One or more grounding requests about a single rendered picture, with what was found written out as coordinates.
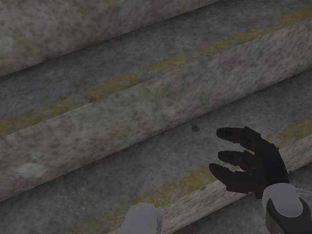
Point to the right robot forearm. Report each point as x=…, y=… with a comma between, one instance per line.
x=286, y=212

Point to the robot right hand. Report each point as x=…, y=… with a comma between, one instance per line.
x=266, y=167

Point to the robot left thigh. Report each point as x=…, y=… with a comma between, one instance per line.
x=143, y=218

